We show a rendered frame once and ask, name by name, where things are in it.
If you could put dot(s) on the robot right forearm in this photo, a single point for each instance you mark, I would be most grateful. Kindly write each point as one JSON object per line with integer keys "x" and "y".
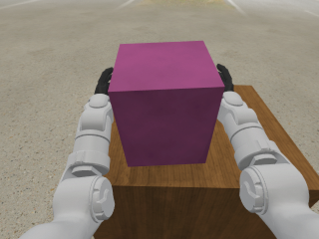
{"x": 250, "y": 143}

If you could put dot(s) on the carton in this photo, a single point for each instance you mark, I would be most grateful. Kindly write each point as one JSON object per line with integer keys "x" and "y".
{"x": 165, "y": 97}

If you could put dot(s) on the right robot hand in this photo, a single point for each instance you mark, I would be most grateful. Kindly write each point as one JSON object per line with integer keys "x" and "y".
{"x": 226, "y": 78}

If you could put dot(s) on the pedestal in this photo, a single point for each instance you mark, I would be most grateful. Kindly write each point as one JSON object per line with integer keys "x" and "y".
{"x": 197, "y": 200}

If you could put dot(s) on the robot right upper arm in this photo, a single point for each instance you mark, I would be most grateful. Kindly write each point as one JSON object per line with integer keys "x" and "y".
{"x": 278, "y": 194}

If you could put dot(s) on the left robot hand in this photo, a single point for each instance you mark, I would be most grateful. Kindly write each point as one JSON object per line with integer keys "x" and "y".
{"x": 103, "y": 83}

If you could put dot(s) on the robot left forearm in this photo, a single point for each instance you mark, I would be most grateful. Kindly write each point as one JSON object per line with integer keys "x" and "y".
{"x": 90, "y": 155}

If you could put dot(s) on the robot left upper arm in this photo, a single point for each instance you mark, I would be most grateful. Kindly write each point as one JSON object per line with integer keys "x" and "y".
{"x": 80, "y": 205}

